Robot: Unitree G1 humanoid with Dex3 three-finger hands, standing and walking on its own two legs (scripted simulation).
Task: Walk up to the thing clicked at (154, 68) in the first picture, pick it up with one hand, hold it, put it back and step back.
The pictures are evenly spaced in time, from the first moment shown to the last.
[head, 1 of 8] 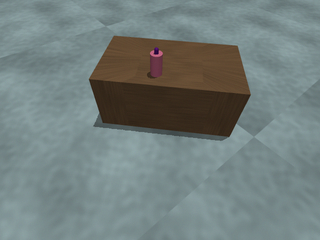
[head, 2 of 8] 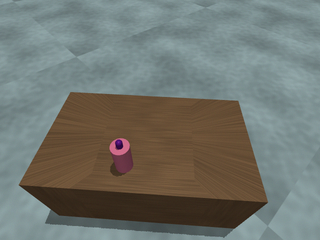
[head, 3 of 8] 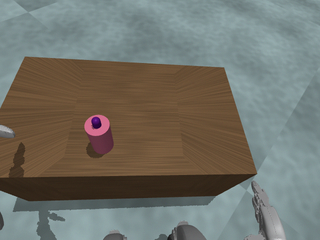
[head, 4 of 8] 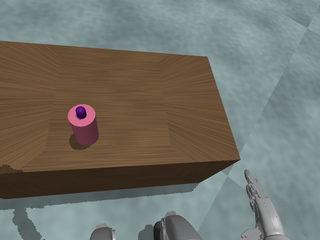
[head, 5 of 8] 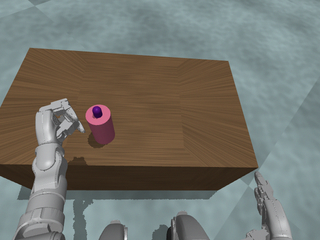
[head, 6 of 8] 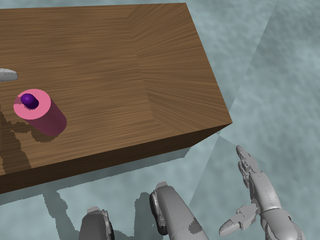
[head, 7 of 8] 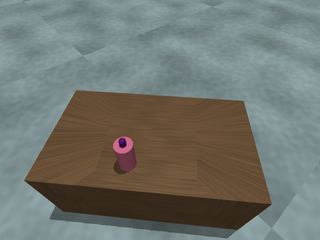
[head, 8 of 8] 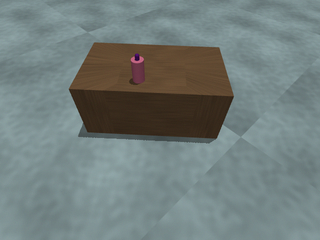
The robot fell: no
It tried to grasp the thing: yes
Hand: left
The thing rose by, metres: 0.01
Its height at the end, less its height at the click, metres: +0.00
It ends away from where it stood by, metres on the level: 0.00
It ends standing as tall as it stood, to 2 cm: yes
